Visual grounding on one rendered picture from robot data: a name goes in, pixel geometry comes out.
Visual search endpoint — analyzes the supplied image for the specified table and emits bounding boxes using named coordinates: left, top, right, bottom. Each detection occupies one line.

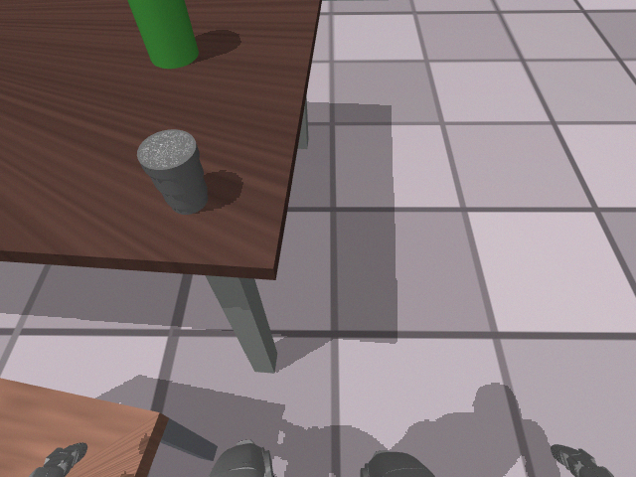
left=0, top=0, right=322, bottom=374

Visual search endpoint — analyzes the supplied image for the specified right robot hand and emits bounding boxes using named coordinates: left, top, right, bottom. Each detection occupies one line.
left=551, top=444, right=614, bottom=477

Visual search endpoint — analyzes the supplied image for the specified left robot hand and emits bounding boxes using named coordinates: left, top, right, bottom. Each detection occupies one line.
left=29, top=442, right=87, bottom=477

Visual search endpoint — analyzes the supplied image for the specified chair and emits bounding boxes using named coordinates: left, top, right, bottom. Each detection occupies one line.
left=0, top=378, right=218, bottom=477

